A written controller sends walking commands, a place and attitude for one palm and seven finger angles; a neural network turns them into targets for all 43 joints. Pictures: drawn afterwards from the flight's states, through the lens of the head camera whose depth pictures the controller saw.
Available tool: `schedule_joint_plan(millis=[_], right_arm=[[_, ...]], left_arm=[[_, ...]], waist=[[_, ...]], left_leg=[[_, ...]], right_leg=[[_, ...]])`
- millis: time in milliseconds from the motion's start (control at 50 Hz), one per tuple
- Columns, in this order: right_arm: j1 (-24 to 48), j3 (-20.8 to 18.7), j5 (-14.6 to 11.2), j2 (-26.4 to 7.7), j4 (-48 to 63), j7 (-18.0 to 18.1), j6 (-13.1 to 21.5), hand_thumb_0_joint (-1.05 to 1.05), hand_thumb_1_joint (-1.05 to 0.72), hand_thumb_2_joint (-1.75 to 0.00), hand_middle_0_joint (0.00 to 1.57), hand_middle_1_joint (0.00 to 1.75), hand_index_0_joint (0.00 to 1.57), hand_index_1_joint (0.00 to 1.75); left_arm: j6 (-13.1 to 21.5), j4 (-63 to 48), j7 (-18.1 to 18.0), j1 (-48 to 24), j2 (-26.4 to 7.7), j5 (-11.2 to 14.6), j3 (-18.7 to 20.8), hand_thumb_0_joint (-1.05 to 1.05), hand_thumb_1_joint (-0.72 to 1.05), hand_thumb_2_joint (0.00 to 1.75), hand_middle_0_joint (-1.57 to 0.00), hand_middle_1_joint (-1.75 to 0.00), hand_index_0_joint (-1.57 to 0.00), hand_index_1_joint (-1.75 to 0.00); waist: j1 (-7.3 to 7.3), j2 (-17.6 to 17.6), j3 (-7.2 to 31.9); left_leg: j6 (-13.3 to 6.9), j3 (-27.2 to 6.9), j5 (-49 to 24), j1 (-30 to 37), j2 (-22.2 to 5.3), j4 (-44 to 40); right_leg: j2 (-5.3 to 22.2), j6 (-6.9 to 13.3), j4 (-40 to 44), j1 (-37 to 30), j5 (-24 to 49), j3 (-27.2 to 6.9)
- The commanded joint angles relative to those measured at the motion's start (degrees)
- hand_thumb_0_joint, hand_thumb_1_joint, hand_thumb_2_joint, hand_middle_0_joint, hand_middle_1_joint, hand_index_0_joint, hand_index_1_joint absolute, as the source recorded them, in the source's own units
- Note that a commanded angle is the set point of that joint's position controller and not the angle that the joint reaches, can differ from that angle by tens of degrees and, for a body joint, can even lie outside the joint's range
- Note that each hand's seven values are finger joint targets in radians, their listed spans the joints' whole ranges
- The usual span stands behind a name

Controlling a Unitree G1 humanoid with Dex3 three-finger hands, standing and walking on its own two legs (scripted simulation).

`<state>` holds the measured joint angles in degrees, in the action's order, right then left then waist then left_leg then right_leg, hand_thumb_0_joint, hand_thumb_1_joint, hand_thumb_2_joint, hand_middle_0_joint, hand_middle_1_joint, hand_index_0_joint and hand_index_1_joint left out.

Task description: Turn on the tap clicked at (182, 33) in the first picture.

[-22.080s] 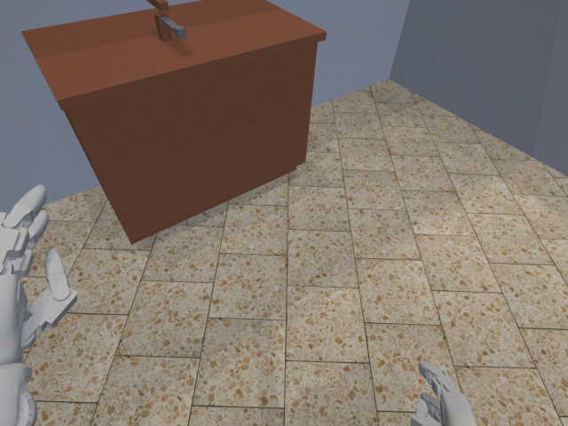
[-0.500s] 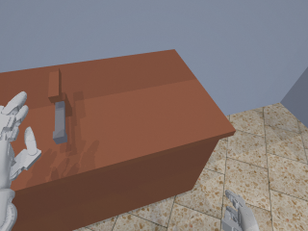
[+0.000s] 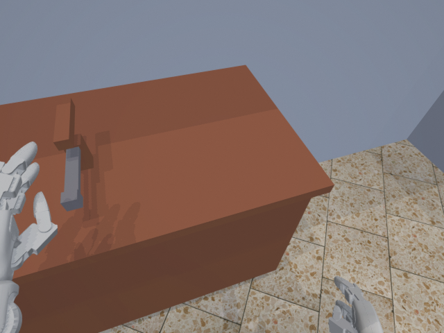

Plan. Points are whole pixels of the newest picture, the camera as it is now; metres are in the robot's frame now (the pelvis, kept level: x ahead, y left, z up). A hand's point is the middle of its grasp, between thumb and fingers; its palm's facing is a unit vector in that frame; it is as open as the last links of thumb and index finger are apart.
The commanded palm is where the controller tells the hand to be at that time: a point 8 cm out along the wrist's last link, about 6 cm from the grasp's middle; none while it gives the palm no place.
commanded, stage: come to a stop and stand still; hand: left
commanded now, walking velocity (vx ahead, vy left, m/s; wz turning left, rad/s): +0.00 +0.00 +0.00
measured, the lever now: (72, 200) +0.32 +0.31 +0.05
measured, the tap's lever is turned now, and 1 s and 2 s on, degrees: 0 0 0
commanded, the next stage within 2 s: look again from close up in 0.66 s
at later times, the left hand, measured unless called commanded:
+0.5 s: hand out of the picture +0.19 +0.32 +0.16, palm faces +0.45 -0.83 -0.34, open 7.4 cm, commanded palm +0.13 +0.33 +0.17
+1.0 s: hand (11, 229) +0.20 +0.29 +0.16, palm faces +0.39 -0.85 -0.37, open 7.4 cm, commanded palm +0.15 +0.33 +0.17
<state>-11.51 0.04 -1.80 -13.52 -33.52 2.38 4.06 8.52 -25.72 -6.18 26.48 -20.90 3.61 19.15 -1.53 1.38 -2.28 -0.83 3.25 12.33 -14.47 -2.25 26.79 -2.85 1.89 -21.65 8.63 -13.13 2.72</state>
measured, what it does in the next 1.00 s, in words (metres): stands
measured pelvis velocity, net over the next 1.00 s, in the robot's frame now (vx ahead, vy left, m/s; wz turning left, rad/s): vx -0.01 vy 0.04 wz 0.01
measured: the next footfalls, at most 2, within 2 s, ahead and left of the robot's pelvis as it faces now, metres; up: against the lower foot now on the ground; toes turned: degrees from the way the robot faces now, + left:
none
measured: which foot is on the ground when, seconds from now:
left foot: down 0.00-1.00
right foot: down 0.00-1.00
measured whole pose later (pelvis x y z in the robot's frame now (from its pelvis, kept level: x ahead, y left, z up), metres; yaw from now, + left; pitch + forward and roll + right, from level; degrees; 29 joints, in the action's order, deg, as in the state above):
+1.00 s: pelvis -0.01 +0.04 +0.00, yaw +1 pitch +0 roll -2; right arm -11.8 1.1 -0.7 -11.7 -33.6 1.2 7.0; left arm 13.3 -25.0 -5.7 23.6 -20.6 1.5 19.7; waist -1.7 -1.0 -2.5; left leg -4.2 3.5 10.6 -14.0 1.6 24.9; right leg 0.6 -1.5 -20.7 8.5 -11.7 1.8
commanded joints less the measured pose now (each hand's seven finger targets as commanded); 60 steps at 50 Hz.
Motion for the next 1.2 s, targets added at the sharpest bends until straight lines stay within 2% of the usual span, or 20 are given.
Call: schedule_joint_plan(millis=[0, 20, 40, 60, 80, 100, 140, 200, 220, 280, 300, 340, 480, 660, 900, 920, 1000, 1020, 1140, 1180], right_arm=[[6.6, -2.0, 0.0, -5.2, 9.3, 0.8, 3.3, 0.00, -0.90, -0.90, 0.20, 0.30, 0.20, 0.30], [-0.7, -4.2, 3.2, -6.4, 8.2, 0.7, 5.8, 0.00, -0.90, -0.90, 0.20, 0.30, 0.20, 0.30], [3.2, -1.5, 2.2, -1.0, 5.0, 0.4, 5.7, 0.00, -0.90, -0.90, 0.20, 0.30, 0.20, 0.30], [2.2, -3.9, 0.9, -5.6, 9.4, 0.1, 6.8, 0.00, -0.90, -0.90, 0.20, 0.30, 0.20, 0.30], [2.0, -3.7, 0.5, -6.0, 9.0, -0.8, 7.0, 0.00, -0.90, -0.90, 0.20, 0.30, 0.20, 0.30], [3.5, -3.5, -0.1, -5.2, 9.0, -1.9, 7.2, 0.00, -0.90, -0.90, 0.20, 0.30, 0.20, 0.30], [3.8, -3.6, 0.6, -5.8, 10.3, -2.8, 7.2, 0.00, -0.90, -0.90, 0.20, 0.30, 0.20, 0.30], [4.8, -2.9, 0.6, -5.6, 10.3, -2.4, 6.9, 0.00, -0.90, -0.90, 0.20, 0.30, 0.20, 0.30], [4.7, -2.8, 0.8, -5.5, 10.9, -1.9, 6.6, 0.00, -0.90, -0.90, 0.20, 0.30, 0.20, 0.30], [4.8, -2.3, 0.8, -5.1, 10.8, -0.5, 6.5, 0.00, -0.90, -0.90, 0.20, 0.30, 0.20, 0.30], [5.2, -2.1, 0.7, -5.2, 10.8, -0.1, 6.5, 0.00, -0.90, -0.90, 0.20, 0.30, 0.20, 0.30], [4.4, -1.9, 1.0, -5.0, 10.3, 0.0, 6.9, 0.00, -0.90, -0.90, 0.20, 0.30, 0.20, 0.30], [4.0, -1.8, 1.2, -5.7, 8.6, -1.1, 8.4, 0.00, -0.90, -0.90, 0.20, 0.30, 0.20, 0.30], [5.0, -1.5, 1.5, -5.2, 8.8, -0.7, 7.2, 0.00, -0.90, -0.90, 0.20, 0.30, 0.20, 0.30], [5.6, -1.8, 1.1, -5.2, 8.8, -0.4, 6.4, 0.00, -0.90, -0.90, 0.20, 0.30, 0.20, 0.30], [5.1, -1.8, 1.3, -5.5, 8.7, -0.4, 6.2, 0.00, -0.90, -0.90, 0.20, 0.30, 0.20, 0.30], [5.9, -1.9, 1.0, -5.2, 9.0, -0.1, 5.9, 0.00, -0.90, -0.90, 0.20, 0.30, 0.20, 0.30], [5.6, -1.7, 1.2, -5.3, 9.0, -0.1, 5.6, 0.00, -0.90, -0.90, 0.20, 0.30, 0.20, 0.30], [5.9, -2.0, 1.0, -5.4, 9.3, 0.1, 5.4, 0.00, -0.90, -0.90, 0.20, 0.30, 0.20, 0.30], [5.8, -2.0, 1.0, -5.4, 9.5, 0.1, 5.3, 0.00, -0.90, -0.90, 0.20, 0.30, 0.20, 0.30]], left_arm=[[3.1, -11.7, -1.5, -4.7, -10.7, 0.3, 7.1, 0.00, 0.90, 0.90, -0.20, -0.30, -0.20, -0.30], [8.5, -23.9, -1.1, -58.4, -51.9, -7.3, 38.4, 0.00, 0.90, 0.90, -0.20, -0.30, -0.20, -0.30], [6.1, 8.4, 1.0, -26.1, -19.2, -3.3, 16.5, 0.00, 0.90, 0.90, -0.20, -0.30, -0.20, -0.30], [6.4, 6.7, 1.5, -14.5, -9.5, -1.7, 9.0, 0.00, 0.90, 0.90, -0.20, -0.30, -0.20, -0.30], [7.6, -2.2, 1.5, -11.7, -7.8, -0.5, 5.4, 0.00, 0.90, 0.90, -0.20, -0.30, -0.20, -0.30], [7.8, -4.3, 1.4, -6.4, -2.8, 0.2, 1.0, 0.00, 0.90, 0.90, -0.20, -0.30, -0.20, -0.30], [7.6, -12.0, 0.4, -4.4, -7.0, -0.4, 2.8, 0.00, 0.90, 0.90, -0.20, -0.30, -0.20, -0.30], [7.7, -13.7, -0.9, -1.0, -12.9, -0.4, 9.5, 0.00, 0.90, 0.90, -0.20, -0.30, -0.20, -0.30], [7.8, -12.9, -0.8, -1.7, -12.3, -0.2, 10.0, 0.00, 0.90, 0.90, -0.20, -0.30, -0.20, -0.30], [8.6, -12.7, -0.8, -6.2, -13.2, 0.4, 11.5, 0.00, 0.90, 0.90, -0.20, -0.30, -0.20, -0.30], [8.9, -14.0, -0.9, -8.4, -15.0, 0.1, 12.4, 0.00, 0.90, 0.90, -0.20, -0.30, -0.20, -0.30], [9.2, -12.2, -0.6, -10.4, -12.6, -0.1, 10.1, 0.00, 0.90, 0.90, -0.20, -0.30, -0.20, -0.30], [9.0, -9.7, -0.5, -12.8, -6.9, -2.3, 3.2, 0.00, 0.90, 0.90, -0.20, -0.30, -0.20, -0.30], [9.1, -10.7, -0.9, -12.0, -8.8, -2.7, 5.9, 0.00, 0.90, 0.90, -0.20, -0.30, -0.20, -0.30], [8.2, -11.7, -0.6, -7.1, -10.0, -1.7, 7.3, 0.00, 0.90, 0.90, -0.20, -0.30, -0.20, -0.30], [8.1, -11.1, -0.4, -7.1, -8.2, -1.5, 5.6, 0.00, 0.90, 0.90, -0.20, -0.30, -0.20, -0.30], [7.7, -12.6, -0.8, -6.2, -10.6, -1.3, 7.8, 0.00, 0.90, 0.90, -0.20, -0.30, -0.20, -0.30], [7.6, -11.6, -0.5, -5.8, -8.8, -1.0, 6.3, 0.00, 0.90, 0.90, -0.20, -0.30, -0.20, -0.30], [7.2, -12.6, -0.7, -7.4, -9.0, -0.9, 5.9, 0.00, 0.90, 0.90, -0.20, -0.30, -0.20, -0.30], [7.0, -11.9, -0.8, -6.3, -9.2, -0.7, 6.3, 0.00, 0.90, 0.90, -0.20, -0.30, -0.20, -0.30]], waist=[[0.01, -1.1, 8.2], [-1.45, -11.9, -0.7], [-0.52, -10.8, 10.7], [-2.06, -2.8, 9.8], [-1.33, 2.9, 12.7], [-1.11, 7.5, 15.0], [-1.29, 4.8, 14.2], [-1.02, 0.3, 12.5], [-0.57, -1.3, 11.8], [-0.01, 1.4, 8.3], [0.04, 4.6, 7.9], [0.03, 7.1, 7.5], [0.12, 4.3, 5.4], [-0.01, 4.4, 6.2], [-0.05, 2.8, 9.5], [0.11, 2.1, 9.4], [-0.10, 1.4, 10.0], [0.01, 0.9, 9.7], [0.11, 3.2, 8.2], [0.00, 1.2, 8.4]], left_leg=[[-2.0, -4.4, -10.2, 8.3, -2.4, -1.7], [-0.6, 1.2, -10.2, 0.5, -1.2, 6.3], [-0.5, -2.4, -12.0, 3.3, 3.5, 1.7], [-0.3, -1.2, -14.2, 6.1, 0.6, 0.2], [-1.3, -2.6, -16.0, 6.5, -0.2, -1.6], [-2.1, -3.1, -21.9, 10.4, -2.0, -1.9], [-2.7, -6.5, -24.2, 9.1, -4.6, -2.0], [-1.6, -7.3, -16.7, 4.9, -4.4, -3.7], [-1.7, -8.0, -13.3, 2.6, -4.3, -4.3], [-1.3, -8.6, -4.8, 0.3, -3.9, -6.9], [-1.3, -8.7, -4.0, 0.9, -4.3, -7.9], [-1.4, -9.6, 0.2, -0.5, -5.3, -9.6], [-0.8, -11.6, 15.0, -2.6, -5.5, -13.9], [0.2, -10.5, 12.2, -1.6, -3.9, -13.6], [0.8, -6.9, -8.7, 5.9, -1.9, -7.1], [0.7, -6.9, -9.8, 5.7, -1.9, -7.0], [0.2, -6.4, -11.3, 6.7, -1.6, -5.5], [0.0, -6.3, -11.3, 6.4, -1.4, -5.6], [-0.2, -6.5, -7.6, 5.3, -1.3, -6.3], [-0.5, -6.2, -7.5, 5.4, -1.1, -5.6]], right_leg=[[9.0, -1.5, 3.4, 2.1, 15.1, -6.9], [8.4, -6.4, 9.5, 10.3, 28.4, -9.2], [11.1, 0.3, 0.3, 0.3, 32.7, -11.0], [10.3, -2.3, 0.5, -0.9, 34.9, -13.6], [9.8, -3.1, -1.4, -4.4, 28.0, -9.9], [8.2, -2.6, -4.6, -3.6, 23.0, -7.3], [6.7, -2.4, -5.5, -0.7, 14.5, -5.1], [5.7, -1.3, -4.2, -1.2, 9.0, -3.8], [6.0, -1.2, -3.6, -1.5, 7.2, -3.3], [5.6, -0.9, -2.8, 0.0, 3.4, -3.8], [5.4, -1.0, -3.5, 0.6, 2.7, -3.1], [5.1, -0.9, -3.9, -0.2, 0.4, -2.6], [4.0, -1.2, -1.9, -0.1, -2.0, -3.2], [3.5, -1.2, 0.7, -1.5, 0.3, -2.9], [4.3, -1.2, 1.9, -1.0, 8.9, -2.4], [4.4, -1.1, 1.9, -0.9, 9.0, -2.4], [5.0, -1.0, 2.4, -1.1, 11.0, -3.1], [5.1, -1.1, 2.7, -1.0, 11.2, -3.0], [5.4, -0.9, 3.3, -0.7, 9.7, -4.0], [5.8, -0.9, 3.8, -0.7, 10.7, -4.6]])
